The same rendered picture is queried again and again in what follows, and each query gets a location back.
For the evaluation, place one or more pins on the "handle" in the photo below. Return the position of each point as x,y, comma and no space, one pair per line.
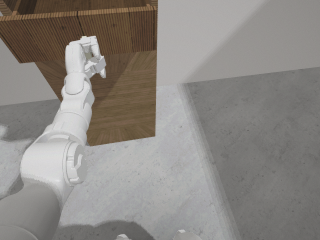
89,54

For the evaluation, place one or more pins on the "robot right shin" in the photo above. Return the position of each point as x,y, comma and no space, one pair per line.
179,231

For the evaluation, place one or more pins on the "robot left hand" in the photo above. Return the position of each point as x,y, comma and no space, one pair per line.
75,59

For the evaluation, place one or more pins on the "robot left upper arm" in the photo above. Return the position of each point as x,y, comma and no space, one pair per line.
50,171

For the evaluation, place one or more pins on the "cabinet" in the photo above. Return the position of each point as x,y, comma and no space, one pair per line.
124,106

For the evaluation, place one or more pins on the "left robot forearm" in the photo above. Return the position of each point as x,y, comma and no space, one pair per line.
74,115

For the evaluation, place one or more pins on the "drawer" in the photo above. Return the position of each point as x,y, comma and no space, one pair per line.
40,30

